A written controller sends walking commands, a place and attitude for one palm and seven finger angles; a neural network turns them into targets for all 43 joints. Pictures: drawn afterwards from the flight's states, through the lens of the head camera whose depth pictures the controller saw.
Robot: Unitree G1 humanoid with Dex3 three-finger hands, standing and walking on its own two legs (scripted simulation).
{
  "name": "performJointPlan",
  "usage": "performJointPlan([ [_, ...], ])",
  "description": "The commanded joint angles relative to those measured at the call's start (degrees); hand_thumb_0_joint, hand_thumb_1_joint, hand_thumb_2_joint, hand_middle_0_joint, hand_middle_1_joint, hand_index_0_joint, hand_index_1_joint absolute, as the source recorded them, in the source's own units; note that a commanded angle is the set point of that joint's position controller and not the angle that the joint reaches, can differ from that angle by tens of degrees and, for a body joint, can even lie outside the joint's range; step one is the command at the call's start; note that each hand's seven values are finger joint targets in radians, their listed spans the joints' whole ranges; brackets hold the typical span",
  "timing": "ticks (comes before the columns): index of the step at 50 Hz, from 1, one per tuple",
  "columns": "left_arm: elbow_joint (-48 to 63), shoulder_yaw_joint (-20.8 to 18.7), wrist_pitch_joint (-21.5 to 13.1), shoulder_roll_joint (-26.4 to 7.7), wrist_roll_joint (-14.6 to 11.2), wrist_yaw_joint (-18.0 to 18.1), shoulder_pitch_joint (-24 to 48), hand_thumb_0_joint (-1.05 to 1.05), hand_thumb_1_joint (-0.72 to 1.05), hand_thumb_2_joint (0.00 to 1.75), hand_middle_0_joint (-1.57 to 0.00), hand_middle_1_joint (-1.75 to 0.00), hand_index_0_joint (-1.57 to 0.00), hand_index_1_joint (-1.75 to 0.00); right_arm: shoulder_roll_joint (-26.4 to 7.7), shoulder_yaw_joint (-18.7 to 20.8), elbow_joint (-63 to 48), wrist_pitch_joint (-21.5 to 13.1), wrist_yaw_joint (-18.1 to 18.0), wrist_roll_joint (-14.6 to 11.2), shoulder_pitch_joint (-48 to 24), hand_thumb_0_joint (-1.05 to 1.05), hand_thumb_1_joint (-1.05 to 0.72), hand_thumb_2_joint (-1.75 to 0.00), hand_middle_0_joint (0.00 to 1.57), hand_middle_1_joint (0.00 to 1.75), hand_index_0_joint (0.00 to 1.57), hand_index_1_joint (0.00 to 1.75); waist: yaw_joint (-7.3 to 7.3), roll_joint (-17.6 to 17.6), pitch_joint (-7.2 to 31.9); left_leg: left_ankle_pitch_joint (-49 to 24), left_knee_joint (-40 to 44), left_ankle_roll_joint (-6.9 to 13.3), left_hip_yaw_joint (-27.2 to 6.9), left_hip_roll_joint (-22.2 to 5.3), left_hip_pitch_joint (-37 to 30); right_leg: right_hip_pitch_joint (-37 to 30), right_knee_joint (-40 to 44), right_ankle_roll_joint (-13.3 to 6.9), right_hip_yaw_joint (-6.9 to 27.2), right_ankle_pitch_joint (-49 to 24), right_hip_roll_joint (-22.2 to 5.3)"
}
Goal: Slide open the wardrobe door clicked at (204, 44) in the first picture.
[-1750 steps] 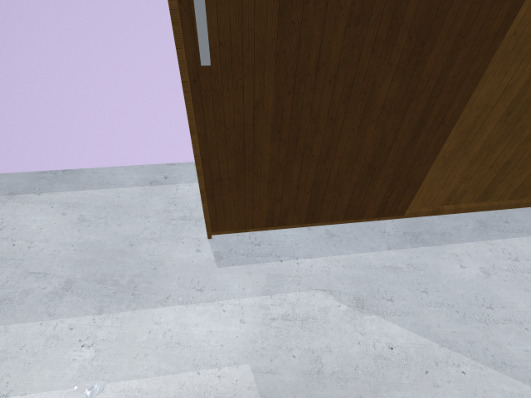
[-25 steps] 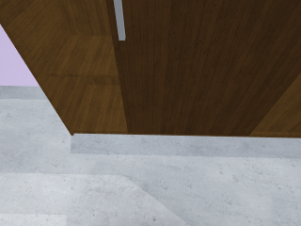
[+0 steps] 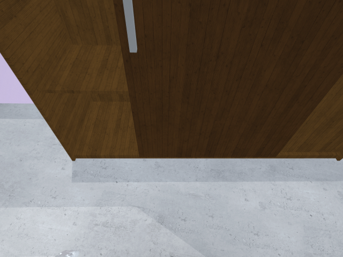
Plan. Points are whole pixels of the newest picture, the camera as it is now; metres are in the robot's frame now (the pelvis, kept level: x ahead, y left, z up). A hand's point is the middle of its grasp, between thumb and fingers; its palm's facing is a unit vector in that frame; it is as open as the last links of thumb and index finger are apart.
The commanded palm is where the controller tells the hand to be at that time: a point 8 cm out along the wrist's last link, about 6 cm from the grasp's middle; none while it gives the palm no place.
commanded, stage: look to check the result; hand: left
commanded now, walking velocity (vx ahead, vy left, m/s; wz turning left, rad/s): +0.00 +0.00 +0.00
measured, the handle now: (130, 16) +0.77 +0.17 +0.18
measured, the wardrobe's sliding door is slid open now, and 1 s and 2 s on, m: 0.44 0.44 0.44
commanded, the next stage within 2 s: stand and wait in 0.52 s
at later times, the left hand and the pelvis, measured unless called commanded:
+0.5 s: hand out of the picture +0.09 +0.25 -0.16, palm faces -0.05 -0.94 -0.35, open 7.3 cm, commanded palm none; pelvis +0.01 -0.01 +0.00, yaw +0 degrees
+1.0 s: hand out of the picture +0.09 +0.24 -0.16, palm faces -0.06 -0.94 -0.33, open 7.3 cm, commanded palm none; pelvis +0.00 -0.01 +0.00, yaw +0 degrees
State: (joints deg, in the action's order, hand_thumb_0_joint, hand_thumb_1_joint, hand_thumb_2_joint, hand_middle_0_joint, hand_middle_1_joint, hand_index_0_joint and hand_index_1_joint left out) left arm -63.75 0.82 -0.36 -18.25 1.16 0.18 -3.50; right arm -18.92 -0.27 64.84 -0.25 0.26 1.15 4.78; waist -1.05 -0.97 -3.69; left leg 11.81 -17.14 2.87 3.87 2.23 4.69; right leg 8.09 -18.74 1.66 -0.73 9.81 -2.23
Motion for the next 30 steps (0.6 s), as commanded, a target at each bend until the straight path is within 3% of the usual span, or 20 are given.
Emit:
performJointPlan([
  [1, 2.89, -2.55, -1.15, -12.17, -0.08, 0.99, 1.24, 0.0, 0.9, 0.9, -0.2, -0.3, -0.2, -0.3, -11.52, 2.31, -3.26, -1.04, -0.77, -0.4, -2.18, 0.0, -0.9, -0.9, 0.2, 0.3, 0.2, 0.3, 0.6, 2.31, 6.47, -16.62, 2.61, -1.51, -7.29, -9.89, -1.35, -3.26, 1.2, -3.06, 4.48, -11.25, -5.5],
  [5, 2.76, -2.65, -1.31, -12.51, -0.13, 1.02, 0.62, 0.0, 0.9, 0.9, -0.2, -0.3, -0.2, -0.3, -11.99, 2.37, -3.33, -1.09, -0.88, -0.54, -1.68, 0.0, -0.9, -0.9, 0.2, 0.3, 0.2, 0.3, 0.55, 1.72, 8.61, -18.41, 2.09, -1.44, -7.25, -10.06, -2.76, -4.62, 1.27, -3.24, 4.52, -13.25, -5.53],
  [30, 2.37, -2.58, -1.53, -13.55, -0.1, 0.96, 0.93, 0.0, 0.9, 0.9, -0.2, -0.3, -0.2, -0.3, -12.61, 2.4, -3.2, -0.94, -0.68, -0.53, -2.3, 0.0, -0.9, -0.9, 0.2, 0.3, 0.2, 0.3, 0.52, 0.46, 6.51, -14.77, 3.47, -1.4, -7.28, -9.98, -2.45, -4.38, 3.18, -3.44, 4.99, -12.52, -5.75],
])
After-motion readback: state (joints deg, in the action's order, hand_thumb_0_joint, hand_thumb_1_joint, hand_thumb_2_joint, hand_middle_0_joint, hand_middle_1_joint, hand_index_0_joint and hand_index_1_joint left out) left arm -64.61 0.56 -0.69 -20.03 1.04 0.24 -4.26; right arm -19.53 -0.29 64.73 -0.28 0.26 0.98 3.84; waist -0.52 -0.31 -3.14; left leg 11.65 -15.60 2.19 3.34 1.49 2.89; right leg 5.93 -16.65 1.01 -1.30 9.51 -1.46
